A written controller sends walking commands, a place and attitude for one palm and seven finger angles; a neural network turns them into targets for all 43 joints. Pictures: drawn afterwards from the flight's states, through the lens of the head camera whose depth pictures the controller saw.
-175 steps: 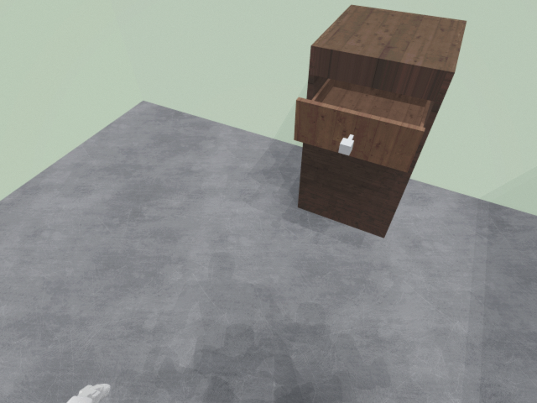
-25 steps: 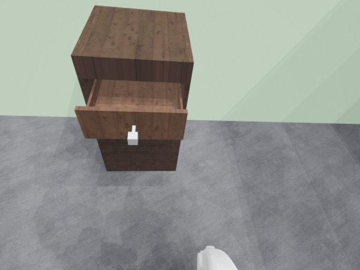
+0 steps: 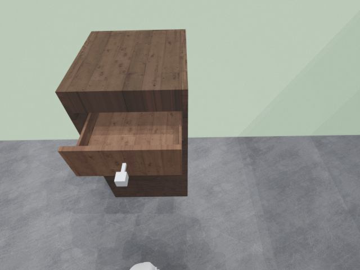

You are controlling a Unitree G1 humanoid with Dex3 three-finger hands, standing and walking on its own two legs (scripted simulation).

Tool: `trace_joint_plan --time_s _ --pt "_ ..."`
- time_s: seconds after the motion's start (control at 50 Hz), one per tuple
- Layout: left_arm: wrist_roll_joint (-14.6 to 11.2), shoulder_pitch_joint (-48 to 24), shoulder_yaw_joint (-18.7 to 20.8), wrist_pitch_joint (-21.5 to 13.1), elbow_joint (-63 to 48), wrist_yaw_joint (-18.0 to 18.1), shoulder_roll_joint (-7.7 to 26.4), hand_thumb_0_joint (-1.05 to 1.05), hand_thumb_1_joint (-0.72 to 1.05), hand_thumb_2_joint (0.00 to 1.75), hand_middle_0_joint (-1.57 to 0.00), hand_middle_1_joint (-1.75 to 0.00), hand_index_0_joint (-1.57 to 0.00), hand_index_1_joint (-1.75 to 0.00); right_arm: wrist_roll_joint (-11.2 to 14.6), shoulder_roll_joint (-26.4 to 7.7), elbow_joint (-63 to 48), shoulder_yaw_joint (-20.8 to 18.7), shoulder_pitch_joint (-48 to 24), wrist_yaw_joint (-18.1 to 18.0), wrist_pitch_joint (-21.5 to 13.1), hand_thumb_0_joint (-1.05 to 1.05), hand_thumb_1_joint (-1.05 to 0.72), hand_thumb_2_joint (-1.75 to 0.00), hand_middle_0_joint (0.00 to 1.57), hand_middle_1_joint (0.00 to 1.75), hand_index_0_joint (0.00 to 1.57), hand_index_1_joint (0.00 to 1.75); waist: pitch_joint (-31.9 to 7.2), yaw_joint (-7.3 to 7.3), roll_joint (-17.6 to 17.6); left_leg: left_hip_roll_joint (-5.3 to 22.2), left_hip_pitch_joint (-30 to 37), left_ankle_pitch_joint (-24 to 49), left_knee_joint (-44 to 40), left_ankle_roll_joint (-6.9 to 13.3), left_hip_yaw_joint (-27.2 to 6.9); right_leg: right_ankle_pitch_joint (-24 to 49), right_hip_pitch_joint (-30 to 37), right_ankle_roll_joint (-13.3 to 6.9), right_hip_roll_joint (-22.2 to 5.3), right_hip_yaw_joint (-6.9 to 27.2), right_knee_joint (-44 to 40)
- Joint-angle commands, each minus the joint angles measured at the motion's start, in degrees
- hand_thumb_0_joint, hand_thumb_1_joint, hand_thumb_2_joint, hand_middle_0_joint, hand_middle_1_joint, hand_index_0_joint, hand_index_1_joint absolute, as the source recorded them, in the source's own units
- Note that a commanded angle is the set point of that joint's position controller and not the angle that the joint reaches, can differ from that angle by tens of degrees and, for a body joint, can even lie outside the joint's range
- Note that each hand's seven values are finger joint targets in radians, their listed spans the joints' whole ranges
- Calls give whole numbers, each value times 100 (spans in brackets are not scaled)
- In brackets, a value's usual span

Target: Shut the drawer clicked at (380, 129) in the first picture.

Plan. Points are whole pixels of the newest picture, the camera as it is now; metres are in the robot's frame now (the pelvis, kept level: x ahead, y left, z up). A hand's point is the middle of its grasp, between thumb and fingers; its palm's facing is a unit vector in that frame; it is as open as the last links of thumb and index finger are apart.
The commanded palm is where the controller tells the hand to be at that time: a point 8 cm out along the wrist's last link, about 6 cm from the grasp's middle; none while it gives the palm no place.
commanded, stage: come to a stop and stand still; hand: left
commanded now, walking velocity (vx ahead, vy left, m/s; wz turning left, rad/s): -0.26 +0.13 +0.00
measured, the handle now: (122, 174) +0.43 +0.21 -0.15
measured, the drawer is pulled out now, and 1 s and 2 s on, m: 0.17 0.17 0.17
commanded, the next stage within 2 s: none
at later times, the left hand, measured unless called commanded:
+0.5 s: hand out of the picture -0.02 +0.24 -0.18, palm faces +0.05 -0.98 -0.18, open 7.4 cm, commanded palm none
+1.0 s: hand out of the picture -0.08 +0.14 -0.15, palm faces +0.06 -0.97 -0.22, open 7.4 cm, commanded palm none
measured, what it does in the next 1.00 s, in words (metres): steps on the spot: left foot, then right foot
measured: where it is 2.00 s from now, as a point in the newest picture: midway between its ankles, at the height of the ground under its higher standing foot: outside the picture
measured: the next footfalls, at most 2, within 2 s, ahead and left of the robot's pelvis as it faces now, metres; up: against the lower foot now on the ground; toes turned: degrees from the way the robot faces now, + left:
left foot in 0.28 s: +0.06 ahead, +0.14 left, +0.00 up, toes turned +3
right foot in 0.78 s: -0.07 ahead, -0.09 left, +0.00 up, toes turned -4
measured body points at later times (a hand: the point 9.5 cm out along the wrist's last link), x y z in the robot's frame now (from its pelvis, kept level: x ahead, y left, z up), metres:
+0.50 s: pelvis -0.01 +0.05 +0.01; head +0.01 +0.09 +0.45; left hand -0.02 +0.29 -0.17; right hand +0.06 -0.18 -0.13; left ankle +0.02 +0.14 -0.74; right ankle -0.08 -0.10 -0.65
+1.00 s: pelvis -0.05 -0.01 +0.01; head -0.06 -0.06 +0.46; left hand -0.08 +0.19 -0.13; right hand -0.12 -0.24 -0.17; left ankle -0.02 +0.14 -0.68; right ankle -0.11 -0.09 -0.74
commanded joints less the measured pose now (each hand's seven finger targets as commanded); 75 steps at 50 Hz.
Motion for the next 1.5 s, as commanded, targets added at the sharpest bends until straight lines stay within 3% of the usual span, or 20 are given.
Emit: trace_joint_plan --time_s 0.0,0.16,0.22,0.24,0.26,0.28,0.32,0.46,0.62,0.72,0.74,0.78,0.8,0.88,1.04,1.2,1.24,1.28,1.32,1.48 --pt "20 653 133 117 -261 37 692 0 90 90 -20 -30 -20 -30 -41 -92 -101 -10 600 89 268 0 -90 -90 20 30 20 30 -158 124 -959 -165 302 -9 -270 -150 -60 4990 169 -558 -1796 1026 -482" --pt "121 751 245 269 -406 62 999 0 90 90 -20 -30 -20 -30 -14 -265 -646 -88 -394 138 261 0 -90 -90 20 30 20 30 -174 295 -1159 -403 631 -410 -1146 -90 -86 4557 452 -696 -1883 1393 -176" --pt "51 613 235 313 -381 59 1013 0 90 90 -20 -30 -20 -30 -10 -291 -486 -74 66 133 173 0 -90 -90 20 30 20 30 -502 65 -1051 -362 1789 1162 -2931 -24 -8 3352 293 -247 -1489 1156 352" --pt "19 755 182 337 -389 51 819 0 90 90 -20 -30 -20 -30 -39 -527 -432 -89 226 114 95 0 -90 -90 20 30 20 30 -773 68 -444 197 2534 2922 -3217 125 -291 2140 -14 78 -1077 895 808" --pt "-37 1067 107 354 -401 43 483 0 90 90 -20 -30 -20 -30 -57 -941 -505 -127 199 80 37 0 -90 -90 20 30 20 30 -898 184 772 1387 2898 5326 -3236 684 -1535 -297 -715 459 -485 533 1376" --pt "-14 1100 64 363 -378 78 496 0 90 90 -20 -30 -20 -30 -25 -1043 -535 -125 174 48 53 0 -90 -90 20 30 20 30 -837 151 843 1819 2565 6196 -3344 1240 -1604 -2143 -690 521 -270 803 2354" --pt "19 972 117 471 -280 67 505 0 90 90 -20 -30 -20 -30 -46 -858 -504 -43 -12 -93 5 0 -90 -90 20 30 20 30 -554 179 657 1578 1919 5237 -3630 1337 -1410 -1925 -834 551 -237 1391 3236" --pt "57 1062 232 586 -23 -100 571 0 90 90 -20 -30 -20 -30 -71 -702 -322 -5 20 -120 -3 0 -90 -90 20 30 20 30 -313 165 467 1107 1981 1892 -4233 921 -1053 -797 -1222 724 -232 1390 3606" --pt "29 680 76 586 -63 -169 381 0 90 90 -20 -30 -20 -30 -129 -883 -6 -110 461 -30 54 0 -90 -90 20 30 20 30 -127 -67 816 1001 1890 -301 -4719 899 -1461 -1404 -571 566 -280 916 1598" --pt "-15 1534 40 454 312 -148 302 0 90 90 -20 -30 -20 -30 -122 -809 147 -151 419 76 122 0 -90 -90 20 30 20 30 -133 331 607 413 969 -1353 -4624 464 -908 -575 1114 371 -47 420 -655" --pt "19 1684 62 410 392 -111 474 0 90 90 -20 -30 -20 -30 -79 -578 197 -114 468 106 129 0 -90 -90 20 30 20 30 -85 379 87 80 520 -1302 -4092 267 -568 -704 1543 312 -389 782 -1109" --pt "50 1300 128 365 170 -45 1109 0 90 90 -20 -30 -20 -30 -52 -194 -25 -22 245 148 173 0 -90 -90 20 30 20 30 747 376 -1608 -447 -329 -867 -2067 24 93 -3019 331 -186 -2195 2969 -2525" --pt "41 871 113 375 19 -30 1096 0 90 90 -20 -30 -20 -30 -112 -327 -20 -67 304 176 206 0 -90 -90 20 30 20 30 862 222 -1129 -377 -6 -647 -1532 58 -116 -2933 -420 -270 -2327 2870 -2593" --pt "-40 857 -14 130 104 -30 529 0 90 90 -20 -30 -20 -30 -93 -241 404 -61 1011 248 179 0 -90 -90 20 30 20 30 1205 50 -971 -302 -52 582 -836 23 -105 -453 -137 167 -1497 1655 -2152" --pt "4 1717 54 87 339 86 439 0 90 90 -20 -30 -20 -30 -53 -287 96 -41 515 147 245 0 -90 -90 20 30 20 30 389 330 -1101 -260 -376 239 -435 -112 -124 3602 1344 -42 -1810 1493 -975" --pt "69 1677 -13 107 548 71 384 0 90 90 -20 -30 -20 -30 36 -68 32 80 -70 108 88 0 -90 -90 20 30 20 30 214 349 -1374 -379 1041 63 -2283 27 99 4037 936 -325 -1562 1514 -579" --pt "19 1543 -37 119 579 64 344 0 90 90 -20 -30 -20 -30 29 -101 172 107 243 61 1 0 -90 -90 20 30 20 30 -25 149 -1217 -408 2037 1152 -3397 88 136 3608 646 -42 -1225 1319 -131" --pt "0 1698 -88 157 580 62 103 0 90 90 -20 -30 -20 -30 4 -497 271 37 494 -6 -129 0 -90 -90 20 30 20 30 -484 157 -363 405 3152 3798 -2881 448 -390 1895 -49 278 -741 1126 248" --pt "21 1698 -109 210 622 97 -42 0 90 90 -20 -30 -20 -30 -1 -615 274 44 340 -46 -69 0 -90 -90 20 30 20 30 -213 243 62 731 2906 4230 -2900 672 -460 91 -172 390 -575 999 -202" --pt "7 1386 -136 278 690 46 237 0 90 90 -20 -30 -20 -30 12 -429 242 162 38 -78 -59 0 -90 -90 20 30 20 30 131 251 -96 284 2417 3588 -3290 469 -410 1120 371 440 -740 985 -482"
